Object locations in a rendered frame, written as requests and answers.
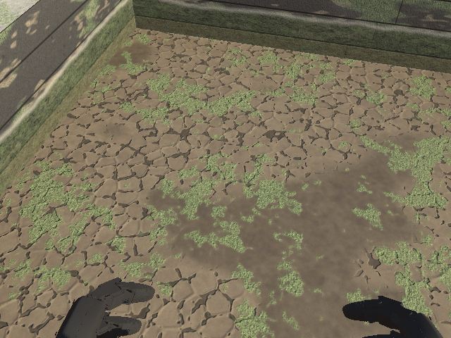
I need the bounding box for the robot left hand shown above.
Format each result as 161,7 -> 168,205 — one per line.
55,277 -> 155,338

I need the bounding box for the robot right hand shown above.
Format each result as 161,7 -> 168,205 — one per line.
342,296 -> 443,338

